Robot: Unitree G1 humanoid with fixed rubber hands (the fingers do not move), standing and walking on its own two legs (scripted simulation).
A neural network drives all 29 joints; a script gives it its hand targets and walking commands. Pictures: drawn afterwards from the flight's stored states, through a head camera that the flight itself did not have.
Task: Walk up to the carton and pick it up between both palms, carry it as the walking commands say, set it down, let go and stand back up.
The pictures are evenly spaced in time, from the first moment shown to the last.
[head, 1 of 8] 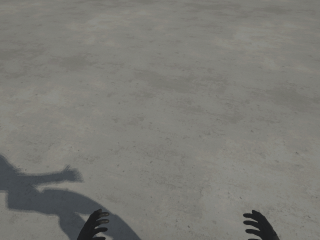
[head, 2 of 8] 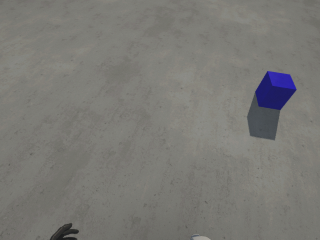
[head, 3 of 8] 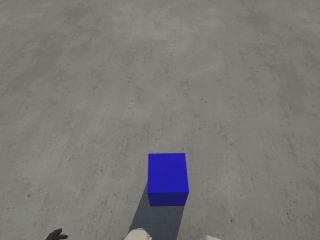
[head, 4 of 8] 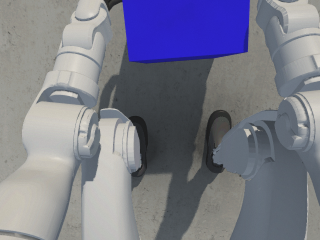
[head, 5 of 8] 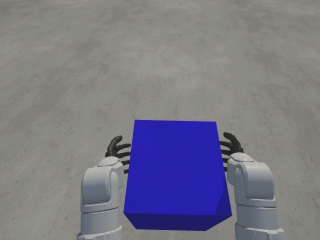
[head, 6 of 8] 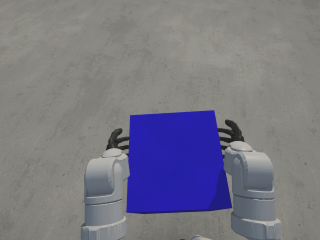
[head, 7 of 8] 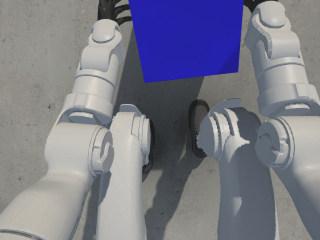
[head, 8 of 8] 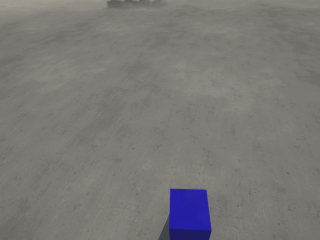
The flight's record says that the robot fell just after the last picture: no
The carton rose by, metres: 0.64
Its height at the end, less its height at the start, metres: +0.00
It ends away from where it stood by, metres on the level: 2.65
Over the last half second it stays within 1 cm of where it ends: yes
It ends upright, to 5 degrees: yes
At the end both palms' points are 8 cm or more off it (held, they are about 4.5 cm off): yes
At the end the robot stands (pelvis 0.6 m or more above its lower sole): yes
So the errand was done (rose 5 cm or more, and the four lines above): yes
